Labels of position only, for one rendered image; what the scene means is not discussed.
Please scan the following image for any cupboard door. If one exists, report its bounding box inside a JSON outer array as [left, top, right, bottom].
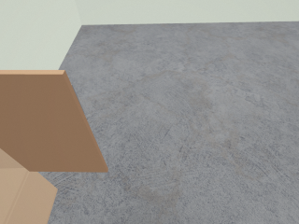
[[0, 70, 108, 173]]

